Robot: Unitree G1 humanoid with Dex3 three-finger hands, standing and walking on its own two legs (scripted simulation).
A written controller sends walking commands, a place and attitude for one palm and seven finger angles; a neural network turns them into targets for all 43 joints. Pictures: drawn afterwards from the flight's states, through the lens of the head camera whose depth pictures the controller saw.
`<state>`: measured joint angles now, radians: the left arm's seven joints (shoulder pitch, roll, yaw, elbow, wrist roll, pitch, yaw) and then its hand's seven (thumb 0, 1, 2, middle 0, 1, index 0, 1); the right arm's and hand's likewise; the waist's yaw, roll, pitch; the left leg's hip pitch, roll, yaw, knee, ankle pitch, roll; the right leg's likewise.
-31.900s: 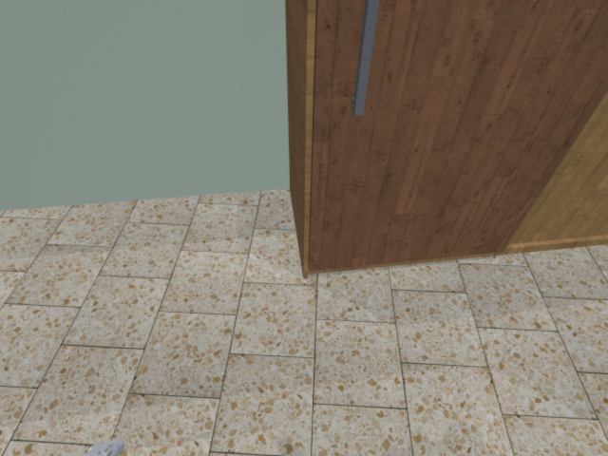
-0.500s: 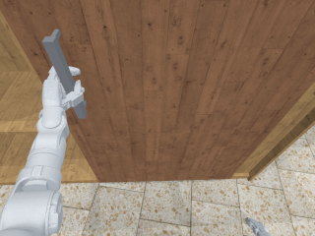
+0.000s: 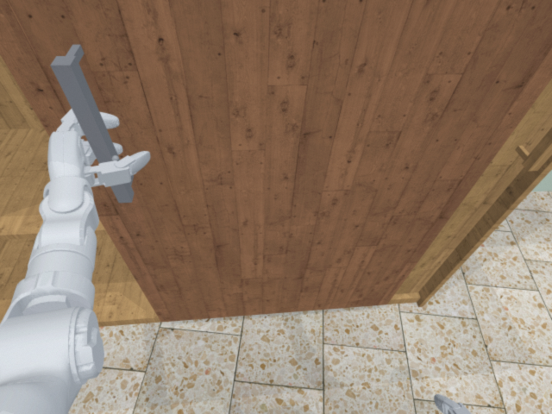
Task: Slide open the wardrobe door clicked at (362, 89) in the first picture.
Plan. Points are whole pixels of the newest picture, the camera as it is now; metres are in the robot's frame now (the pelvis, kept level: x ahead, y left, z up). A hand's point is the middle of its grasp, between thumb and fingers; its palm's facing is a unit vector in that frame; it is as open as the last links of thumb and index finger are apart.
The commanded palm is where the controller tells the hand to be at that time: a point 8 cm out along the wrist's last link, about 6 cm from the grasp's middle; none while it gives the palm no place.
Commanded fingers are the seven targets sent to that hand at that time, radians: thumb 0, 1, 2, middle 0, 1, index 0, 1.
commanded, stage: loosen the grip on the handle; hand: left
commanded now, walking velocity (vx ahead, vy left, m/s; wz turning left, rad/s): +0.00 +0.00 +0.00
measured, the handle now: (104, 133) +0.50 +0.27 +0.14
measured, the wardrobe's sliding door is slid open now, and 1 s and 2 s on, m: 0.66 0.66 0.66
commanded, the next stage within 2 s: slip the hand off the handle in 0.32 s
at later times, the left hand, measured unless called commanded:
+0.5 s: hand (110, 160) +0.45 +0.25 +0.12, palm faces +0.29 -0.95 -0.15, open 14.3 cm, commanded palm +0.41 +0.30 +0.13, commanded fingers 0.00 -0.55 0.20 -0.25 -1.15 -0.25 -1.15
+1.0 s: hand (58, 165) +0.44 +0.32 +0.12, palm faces +0.31 -0.94 -0.15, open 14.6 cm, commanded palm +0.40 +0.36 +0.13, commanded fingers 0.00 -0.55 0.20 -0.25 -1.15 -0.25 -1.15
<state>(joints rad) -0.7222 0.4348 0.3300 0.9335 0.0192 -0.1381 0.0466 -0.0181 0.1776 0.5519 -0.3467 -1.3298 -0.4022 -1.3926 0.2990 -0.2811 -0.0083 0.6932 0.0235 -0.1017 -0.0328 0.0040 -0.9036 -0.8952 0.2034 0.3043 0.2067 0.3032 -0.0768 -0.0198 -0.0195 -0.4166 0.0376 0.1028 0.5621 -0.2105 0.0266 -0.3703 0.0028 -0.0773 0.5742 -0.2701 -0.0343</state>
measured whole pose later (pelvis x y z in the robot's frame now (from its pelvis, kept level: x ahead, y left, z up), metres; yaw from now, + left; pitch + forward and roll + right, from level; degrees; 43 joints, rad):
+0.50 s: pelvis +0.03 +0.01 +0.00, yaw +0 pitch +6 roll -1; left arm -0.57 0.39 0.32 0.73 -0.04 -0.11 0.00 -0.01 -0.54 0.20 -0.27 -1.17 -0.30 -1.19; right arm 0.31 -0.25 0.02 0.69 0.03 -0.09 -0.05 0.01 -0.90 -0.90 0.20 0.30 0.21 0.30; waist -0.04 0.00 -0.05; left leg -0.42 0.03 0.10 0.59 -0.27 0.03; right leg -0.36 0.00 -0.08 0.57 -0.31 -0.02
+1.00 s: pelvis +0.03 +0.01 +0.00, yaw +1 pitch +7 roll -1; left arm -0.60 0.54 0.40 0.81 -0.07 -0.12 -0.14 -0.01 -0.54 0.20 -0.25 -1.15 -0.26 -1.15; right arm 0.32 -0.27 0.02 0.69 0.04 -0.07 -0.09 0.00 -0.90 -0.90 0.20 0.30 0.21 0.30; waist -0.03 -0.01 -0.05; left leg -0.47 0.03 0.07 0.63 -0.28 0.04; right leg -0.38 0.00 -0.10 0.59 -0.32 -0.02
